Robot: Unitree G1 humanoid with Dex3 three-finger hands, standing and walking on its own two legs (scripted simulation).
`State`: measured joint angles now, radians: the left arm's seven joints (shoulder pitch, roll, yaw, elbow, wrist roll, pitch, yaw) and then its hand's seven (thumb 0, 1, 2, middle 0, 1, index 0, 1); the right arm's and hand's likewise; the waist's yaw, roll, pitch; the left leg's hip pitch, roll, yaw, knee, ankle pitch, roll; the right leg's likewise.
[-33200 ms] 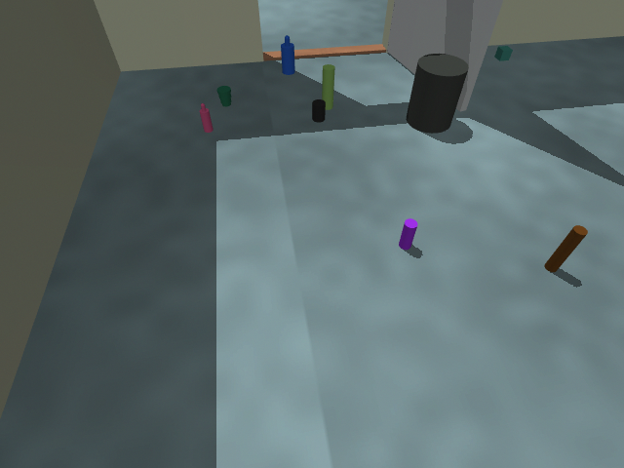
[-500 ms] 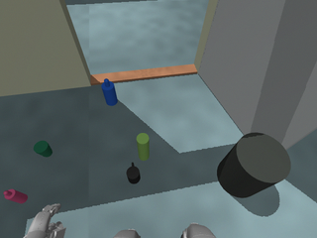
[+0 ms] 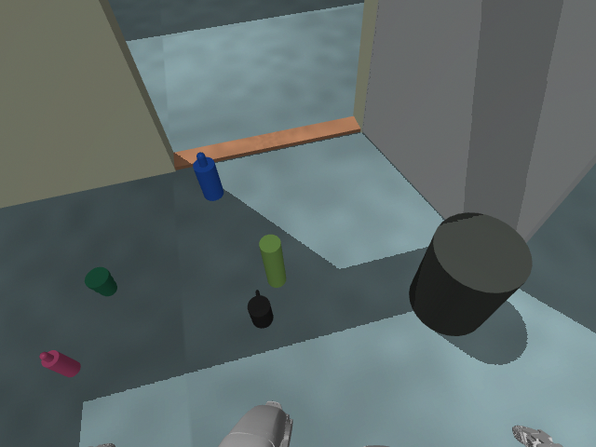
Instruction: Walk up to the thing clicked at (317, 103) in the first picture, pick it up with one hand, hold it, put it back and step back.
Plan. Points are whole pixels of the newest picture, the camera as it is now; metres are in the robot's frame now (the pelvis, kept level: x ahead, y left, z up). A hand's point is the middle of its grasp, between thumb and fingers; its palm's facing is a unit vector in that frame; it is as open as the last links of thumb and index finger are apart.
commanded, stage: step back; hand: left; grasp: from above
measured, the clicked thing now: (260, 307) +0.59 +0.20 -0.71
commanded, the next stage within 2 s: none
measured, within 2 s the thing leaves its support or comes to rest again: neither
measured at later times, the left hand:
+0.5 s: hand out of the picture -0.05 +0.28 -0.15, palm faces +0.03 -0.92 -0.38, open 7.4 cm
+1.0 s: hand out of the picture -0.21 +0.26 -0.14, palm faces +0.08 -0.90 -0.42, open 7.4 cm
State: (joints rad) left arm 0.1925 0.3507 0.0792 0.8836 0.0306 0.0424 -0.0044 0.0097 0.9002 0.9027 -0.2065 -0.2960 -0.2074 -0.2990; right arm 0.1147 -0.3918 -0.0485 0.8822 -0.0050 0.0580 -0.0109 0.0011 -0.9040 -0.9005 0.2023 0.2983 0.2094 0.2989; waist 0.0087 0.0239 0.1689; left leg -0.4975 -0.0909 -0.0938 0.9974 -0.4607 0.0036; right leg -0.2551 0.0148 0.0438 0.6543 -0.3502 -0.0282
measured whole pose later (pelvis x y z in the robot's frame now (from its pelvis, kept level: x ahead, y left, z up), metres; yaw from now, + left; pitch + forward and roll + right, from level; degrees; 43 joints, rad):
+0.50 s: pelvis -0.15 +0.00 +0.00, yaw +2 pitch -2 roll -1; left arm 0.16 0.40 0.09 0.82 0.01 0.07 0.02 0.01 0.90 0.90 -0.21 -0.30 -0.21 -0.30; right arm 0.13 -0.36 -0.04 0.83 -0.03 0.02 -0.01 0.00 -0.90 -0.90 0.20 0.30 0.21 0.30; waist 0.00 -0.03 0.18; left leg -0.33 0.02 -0.01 0.59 -0.23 0.02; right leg -0.40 0.09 0.13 1.11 -0.52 0.02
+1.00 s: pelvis -0.33 -0.02 -0.01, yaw +5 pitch -3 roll +2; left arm 0.09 0.40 0.07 0.77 0.02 0.06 0.03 0.01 0.90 0.90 -0.21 -0.30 -0.21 -0.30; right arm 0.19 -0.37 -0.05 0.88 -0.03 0.05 0.00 0.00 -0.91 -0.90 0.20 0.30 0.21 0.30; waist 0.01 -0.05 0.21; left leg -0.25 -0.07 -0.01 0.67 -0.36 0.02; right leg -0.45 -0.06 0.03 0.78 -0.33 -0.01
